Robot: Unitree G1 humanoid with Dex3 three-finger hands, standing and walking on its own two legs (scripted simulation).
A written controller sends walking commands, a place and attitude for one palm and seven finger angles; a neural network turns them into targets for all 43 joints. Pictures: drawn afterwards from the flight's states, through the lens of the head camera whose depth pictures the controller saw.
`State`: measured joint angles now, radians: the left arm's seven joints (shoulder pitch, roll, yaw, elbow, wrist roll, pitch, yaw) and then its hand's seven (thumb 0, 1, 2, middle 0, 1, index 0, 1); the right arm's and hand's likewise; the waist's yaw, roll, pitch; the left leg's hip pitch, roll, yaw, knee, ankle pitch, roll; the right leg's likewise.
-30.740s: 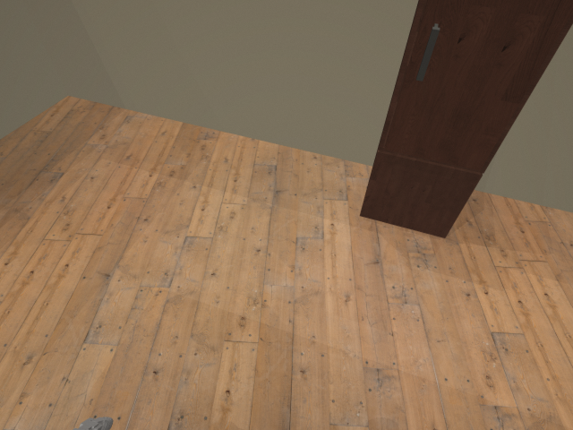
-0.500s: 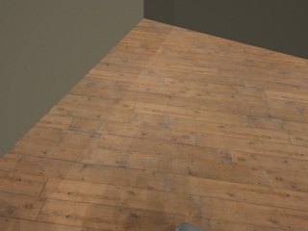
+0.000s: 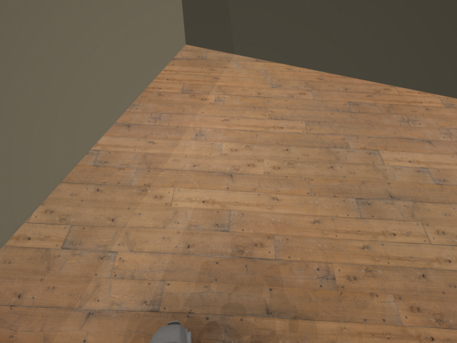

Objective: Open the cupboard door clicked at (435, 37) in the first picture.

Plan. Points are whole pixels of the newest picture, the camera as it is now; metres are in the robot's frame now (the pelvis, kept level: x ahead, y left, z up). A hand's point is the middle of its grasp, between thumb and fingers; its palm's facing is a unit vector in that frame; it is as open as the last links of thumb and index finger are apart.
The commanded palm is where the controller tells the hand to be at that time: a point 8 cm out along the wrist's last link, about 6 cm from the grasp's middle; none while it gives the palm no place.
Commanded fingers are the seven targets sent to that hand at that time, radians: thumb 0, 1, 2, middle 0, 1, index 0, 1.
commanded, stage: turn to face it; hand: left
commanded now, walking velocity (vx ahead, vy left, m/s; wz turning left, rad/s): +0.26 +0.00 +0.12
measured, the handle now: out of the picture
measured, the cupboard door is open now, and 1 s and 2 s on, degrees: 47 47 47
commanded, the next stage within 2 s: none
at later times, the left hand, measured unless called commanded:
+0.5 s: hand (147, 291) +0.24 +0.19 -0.16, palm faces +0.23 -0.94 -0.24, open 7.3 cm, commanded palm none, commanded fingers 0.00 0.90 0.90 -0.20 -0.30 -0.20 -0.30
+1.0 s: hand (136, 295) +0.23 +0.21 -0.17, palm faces +0.50 -0.82 -0.28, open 7.4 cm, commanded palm none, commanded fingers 0.00 0.90 0.90 -0.20 -0.30 -0.20 -0.30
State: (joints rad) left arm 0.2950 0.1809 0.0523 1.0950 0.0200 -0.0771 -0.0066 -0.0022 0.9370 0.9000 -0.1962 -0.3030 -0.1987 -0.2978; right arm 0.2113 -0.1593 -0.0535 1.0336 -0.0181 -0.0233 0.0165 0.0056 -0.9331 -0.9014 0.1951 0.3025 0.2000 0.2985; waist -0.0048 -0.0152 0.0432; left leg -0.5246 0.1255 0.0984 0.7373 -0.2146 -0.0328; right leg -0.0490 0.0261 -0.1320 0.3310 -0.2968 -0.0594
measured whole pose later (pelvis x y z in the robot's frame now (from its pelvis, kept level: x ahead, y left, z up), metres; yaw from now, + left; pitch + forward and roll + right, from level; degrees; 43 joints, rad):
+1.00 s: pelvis +0.26 -0.03 -0.01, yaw +30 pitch +1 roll +0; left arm 0.16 0.25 0.07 0.87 0.02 0.04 0.00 0.01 0.91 0.90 -0.19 -0.30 -0.20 -0.30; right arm 0.15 -0.25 -0.05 0.89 -0.02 0.05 0.01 0.00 -0.91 -0.90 0.20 0.30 0.20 0.30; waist 0.00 0.01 0.09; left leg -0.36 0.02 -0.05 0.58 -0.24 -0.03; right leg -0.39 -0.05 -0.03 0.78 -0.41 0.07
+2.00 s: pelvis +0.32 -0.07 -0.01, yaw +68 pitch +0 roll +1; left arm 0.22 0.21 0.04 0.88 0.03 0.02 0.00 0.01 0.90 0.90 -0.20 -0.30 -0.20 -0.30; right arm 0.14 -0.24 -0.06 0.90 -0.01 0.06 0.03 0.00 -0.91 -0.90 0.19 0.30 0.20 0.30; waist 0.00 -0.05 0.10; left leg -0.31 0.02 0.09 0.63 -0.35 -0.04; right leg -0.25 -0.16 -0.21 0.61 -0.34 0.03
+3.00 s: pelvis +0.37 -0.05 -0.01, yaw +103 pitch +1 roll +0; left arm 0.13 0.25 0.06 0.87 0.01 0.04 0.00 0.01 0.91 0.90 -0.19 -0.30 -0.20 -0.30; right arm 0.18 -0.22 -0.05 0.92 -0.02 0.05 0.00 0.00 -0.90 -0.90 0.20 0.30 0.21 0.30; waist -0.01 0.01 0.09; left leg -0.31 -0.02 -0.11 0.54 -0.25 -0.02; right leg -0.35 -0.04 -0.02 0.70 -0.38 0.07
